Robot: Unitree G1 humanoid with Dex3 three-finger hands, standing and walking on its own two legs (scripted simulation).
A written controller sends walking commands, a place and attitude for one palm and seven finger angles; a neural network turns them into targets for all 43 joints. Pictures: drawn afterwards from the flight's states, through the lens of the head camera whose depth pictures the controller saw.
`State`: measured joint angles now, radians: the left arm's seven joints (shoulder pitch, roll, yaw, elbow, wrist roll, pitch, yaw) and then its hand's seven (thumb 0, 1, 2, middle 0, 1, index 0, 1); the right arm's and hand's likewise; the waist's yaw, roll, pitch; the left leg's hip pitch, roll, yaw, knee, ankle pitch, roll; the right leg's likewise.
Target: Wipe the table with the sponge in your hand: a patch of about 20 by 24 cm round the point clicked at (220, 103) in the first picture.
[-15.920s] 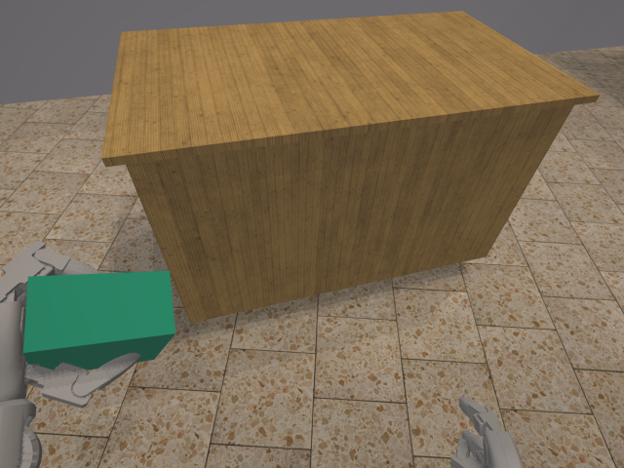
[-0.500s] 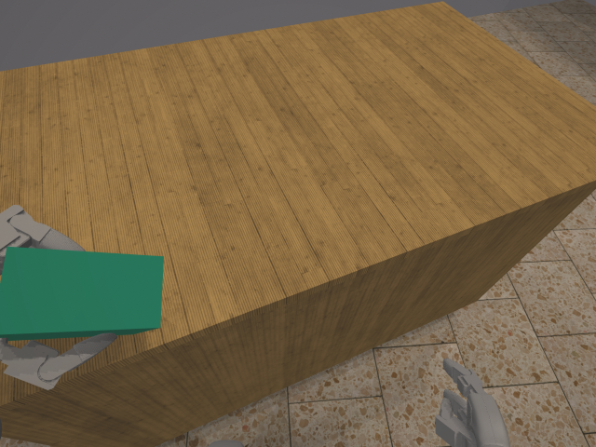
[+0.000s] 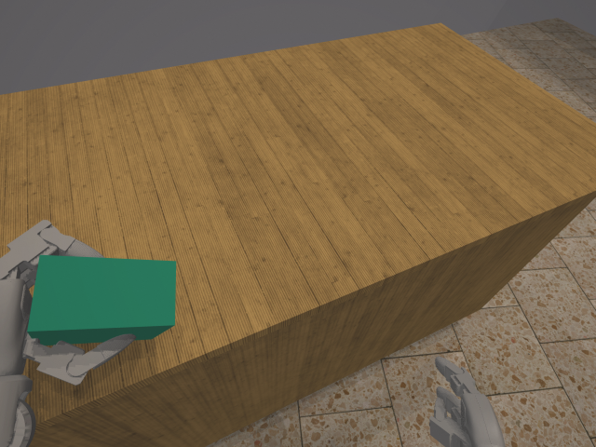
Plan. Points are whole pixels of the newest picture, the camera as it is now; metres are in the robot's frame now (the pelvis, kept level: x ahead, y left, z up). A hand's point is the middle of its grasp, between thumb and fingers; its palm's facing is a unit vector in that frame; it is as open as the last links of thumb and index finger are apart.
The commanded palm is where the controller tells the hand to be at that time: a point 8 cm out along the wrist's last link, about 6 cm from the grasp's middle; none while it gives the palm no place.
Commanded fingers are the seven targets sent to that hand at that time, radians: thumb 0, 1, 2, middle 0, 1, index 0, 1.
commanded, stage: come to a stop and stand still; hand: left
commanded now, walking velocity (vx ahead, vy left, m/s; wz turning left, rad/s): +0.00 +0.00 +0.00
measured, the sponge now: (124, 304) +0.23 +0.20 +0.13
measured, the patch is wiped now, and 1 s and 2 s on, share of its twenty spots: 0.00 0.00 0.00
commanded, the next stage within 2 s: look again from close up in 0.54 s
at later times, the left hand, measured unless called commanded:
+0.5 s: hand (18, 288) +0.22 +0.29 +0.15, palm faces +0.40 -0.85 -0.35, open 10.2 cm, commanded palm +0.16 +0.32 +0.18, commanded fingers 0.00 0.10 1.30 -1.20 -1.60 -1.20 -1.60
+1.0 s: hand (35, 301) +0.21 +0.27 +0.16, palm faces +0.41 -0.84 -0.36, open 10.2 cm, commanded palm +0.15 +0.30 +0.18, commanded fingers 0.00 0.10 1.30 -1.20 -1.60 -1.20 -1.60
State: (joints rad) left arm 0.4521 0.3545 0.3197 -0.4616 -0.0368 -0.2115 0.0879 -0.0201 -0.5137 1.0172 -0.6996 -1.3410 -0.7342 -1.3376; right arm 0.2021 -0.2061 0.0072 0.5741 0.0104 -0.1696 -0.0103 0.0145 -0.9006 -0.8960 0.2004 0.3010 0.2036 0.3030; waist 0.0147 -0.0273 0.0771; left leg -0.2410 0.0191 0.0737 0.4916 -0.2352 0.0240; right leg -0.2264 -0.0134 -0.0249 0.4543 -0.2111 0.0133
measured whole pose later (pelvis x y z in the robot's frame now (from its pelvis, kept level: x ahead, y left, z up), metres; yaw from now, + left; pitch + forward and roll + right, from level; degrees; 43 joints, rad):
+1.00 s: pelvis +0.00 +0.02 +0.00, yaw +1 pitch -2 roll -2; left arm 0.42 0.35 0.34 -0.46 -0.02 -0.21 0.12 -0.02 -0.51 1.02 -0.70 -1.34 -0.73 -1.34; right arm 0.20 -0.19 0.02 0.58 0.01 -0.13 -0.03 0.01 -0.90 -0.90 0.20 0.30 0.20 0.30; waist 0.03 -0.02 0.08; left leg -0.22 0.00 0.06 0.47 -0.22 0.05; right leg -0.17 -0.03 -0.04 0.38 -0.17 0.03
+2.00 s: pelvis +0.01 +0.01 +0.00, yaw +1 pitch -1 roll -1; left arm 0.41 0.36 0.35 -0.50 -0.03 -0.20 0.11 -0.02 -0.51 1.02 -0.70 -1.34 -0.74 -1.33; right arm 0.17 -0.19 0.02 0.57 0.01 -0.13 -0.03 0.01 -0.90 -0.90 0.20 0.30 0.20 0.30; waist 0.04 -0.04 0.09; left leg -0.21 0.00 0.06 0.47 -0.24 0.04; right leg -0.17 -0.03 -0.04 0.39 -0.20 0.03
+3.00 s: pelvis +0.00 -0.05 -0.01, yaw +4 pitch -3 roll +0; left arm 0.18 0.59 0.32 -0.29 0.17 0.17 -0.08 -0.02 -0.51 1.02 -0.70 -1.33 -0.74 -1.33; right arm 0.12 -0.26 0.06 0.62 0.03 -0.07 -0.12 0.01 -0.90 -0.90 0.20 0.30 0.21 0.30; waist 0.09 0.08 0.02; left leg -0.24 0.04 -0.01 0.55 -0.25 -0.03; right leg -0.22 0.02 -0.09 0.56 -0.29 -0.06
